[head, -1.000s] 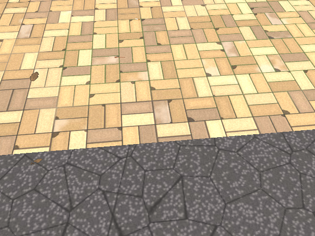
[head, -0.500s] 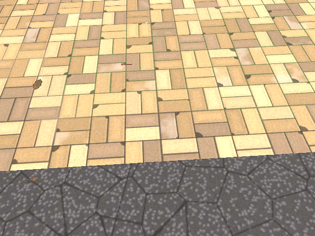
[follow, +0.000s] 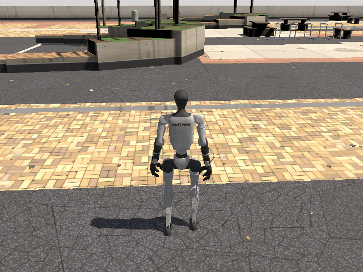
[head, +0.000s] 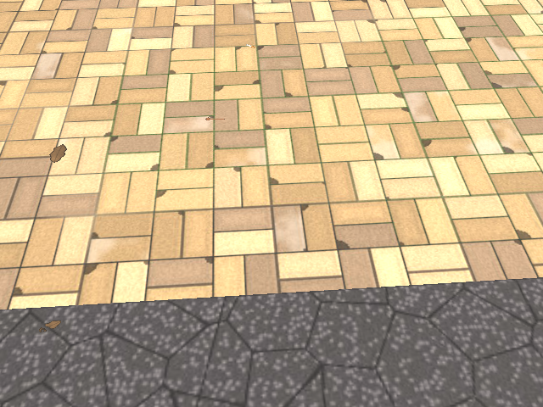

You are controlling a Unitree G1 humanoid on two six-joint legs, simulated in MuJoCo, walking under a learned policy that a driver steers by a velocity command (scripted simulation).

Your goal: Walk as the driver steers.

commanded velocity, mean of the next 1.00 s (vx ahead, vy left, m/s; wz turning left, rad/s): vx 0.26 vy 0.00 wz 0.00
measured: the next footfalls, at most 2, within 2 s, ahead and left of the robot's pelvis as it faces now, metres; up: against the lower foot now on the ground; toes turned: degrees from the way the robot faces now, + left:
left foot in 1.02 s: +0.48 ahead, +0.11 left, +0.00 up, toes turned +3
right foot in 1.58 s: +0.76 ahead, -0.12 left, +0.00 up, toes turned -3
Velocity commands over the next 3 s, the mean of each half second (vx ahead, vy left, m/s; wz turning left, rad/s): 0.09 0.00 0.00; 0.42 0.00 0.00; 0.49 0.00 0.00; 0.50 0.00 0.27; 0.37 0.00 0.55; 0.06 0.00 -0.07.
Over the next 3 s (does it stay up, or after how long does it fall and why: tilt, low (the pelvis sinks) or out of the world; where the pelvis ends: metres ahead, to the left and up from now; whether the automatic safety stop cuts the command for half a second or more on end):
stays up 1.17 0.12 -0.10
